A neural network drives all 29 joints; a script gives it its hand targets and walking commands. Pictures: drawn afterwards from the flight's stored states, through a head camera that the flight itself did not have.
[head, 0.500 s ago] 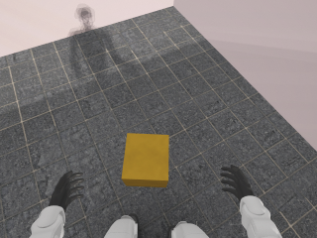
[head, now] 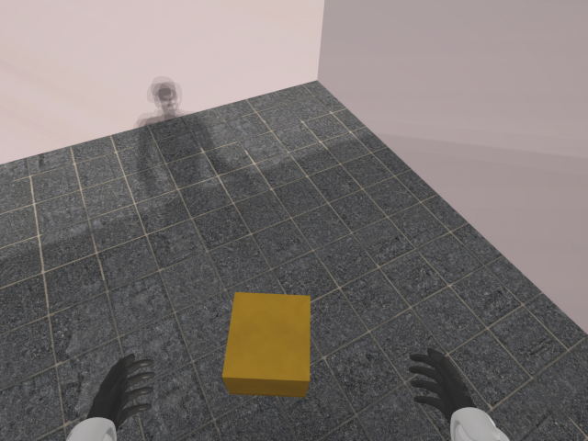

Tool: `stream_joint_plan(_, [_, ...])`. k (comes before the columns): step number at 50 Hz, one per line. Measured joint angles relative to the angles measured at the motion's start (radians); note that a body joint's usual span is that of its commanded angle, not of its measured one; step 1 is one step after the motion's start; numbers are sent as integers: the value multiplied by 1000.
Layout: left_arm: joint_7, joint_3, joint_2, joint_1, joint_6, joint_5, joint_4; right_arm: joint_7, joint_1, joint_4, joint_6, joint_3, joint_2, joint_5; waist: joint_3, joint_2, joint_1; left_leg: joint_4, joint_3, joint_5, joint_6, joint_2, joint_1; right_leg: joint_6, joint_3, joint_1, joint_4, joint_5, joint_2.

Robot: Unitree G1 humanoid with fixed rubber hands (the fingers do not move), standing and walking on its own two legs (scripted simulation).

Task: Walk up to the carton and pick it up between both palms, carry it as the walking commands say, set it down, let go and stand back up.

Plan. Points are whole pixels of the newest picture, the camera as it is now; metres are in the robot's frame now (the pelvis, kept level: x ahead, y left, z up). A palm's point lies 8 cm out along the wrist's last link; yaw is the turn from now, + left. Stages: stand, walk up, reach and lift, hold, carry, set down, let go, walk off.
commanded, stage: let go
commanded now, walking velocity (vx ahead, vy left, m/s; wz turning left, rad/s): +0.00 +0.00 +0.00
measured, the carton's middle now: (270, 344) +0.47 +0.05 -0.67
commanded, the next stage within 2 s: stand in 0.06 s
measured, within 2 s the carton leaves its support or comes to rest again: neither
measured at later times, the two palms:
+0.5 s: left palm (82, 409) +0.18 +0.29 -0.07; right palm (480, 405) +0.18 -0.26 -0.07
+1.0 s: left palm out of the picture +0.14 +0.30 -0.09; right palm (485, 428) +0.15 -0.26 -0.08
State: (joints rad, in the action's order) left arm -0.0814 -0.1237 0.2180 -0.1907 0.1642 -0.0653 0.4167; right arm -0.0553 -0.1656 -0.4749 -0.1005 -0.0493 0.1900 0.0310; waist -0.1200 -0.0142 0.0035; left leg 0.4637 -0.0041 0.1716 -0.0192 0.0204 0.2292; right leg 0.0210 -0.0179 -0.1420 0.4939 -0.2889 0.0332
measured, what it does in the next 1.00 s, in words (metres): stands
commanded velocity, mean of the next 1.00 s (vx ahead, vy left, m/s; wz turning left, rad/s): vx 0.00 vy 0.00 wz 0.00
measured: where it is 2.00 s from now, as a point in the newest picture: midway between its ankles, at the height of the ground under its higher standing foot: outside the picture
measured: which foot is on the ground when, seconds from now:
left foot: down 0.00-1.00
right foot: down 0.00-1.00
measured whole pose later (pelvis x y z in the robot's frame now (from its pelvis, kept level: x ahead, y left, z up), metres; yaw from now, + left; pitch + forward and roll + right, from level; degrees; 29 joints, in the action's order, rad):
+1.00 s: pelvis +0.02 +0.01 +0.00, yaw +0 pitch -4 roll -1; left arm 0.01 -0.12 0.30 -0.22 -0.01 -0.03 0.75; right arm -0.01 -0.19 -0.82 0.01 -0.05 0.28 0.00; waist 0.05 -0.03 0.00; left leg 0.54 0.00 0.24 0.00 0.02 0.23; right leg 0.02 -0.02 -0.11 0.49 -0.32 0.03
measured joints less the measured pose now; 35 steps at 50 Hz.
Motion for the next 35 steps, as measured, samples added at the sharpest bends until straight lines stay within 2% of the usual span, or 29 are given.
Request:
stream_joint_plan(4, [13, 1, 0, 0, 29, 1, 4, 3, 0, -25, 11, 2, 0, -1, 2, 0, 0, 6, 0, 1, 1, 0, 0, 0, 0, 3, 0, 2, 0])
stream_joint_plan(9, [46, 1, 23, -6, -52, 26, 122, 16, -7, -175, 44, 1, 40, -31, 79, -2, 0, 28, 0, 27, 4, 0, -1, 0, 0, 14, 0, -13, 0])
stream_joint_plan(14, [63, 1, 53, -28, -107, 36, 174, 24, -19, -253, 69, 0, 80, -35, 139, -5, 0, 51, 0, 59, 7, 0, 0, 0, 0, 25, 0, -32, 0])
stream_joint_plan(21, [77, 1, 71, -31, -139, 36, 197, 31, -19, -270, 103, -1, 90, -35, 159, -12, 0, 68, 0, 86, 9, 0, 0, 0, 0, 32, 0, -50, 0])
stream_joint_plan(35, [89, 1, 72, -31, -153, 36, 274, 47, -19, -283, 99, -1, 90, -35, 170, -12, 0, 71, 0, 84, 10, 0, 0, 0, 0, 34, 0, -47, 0])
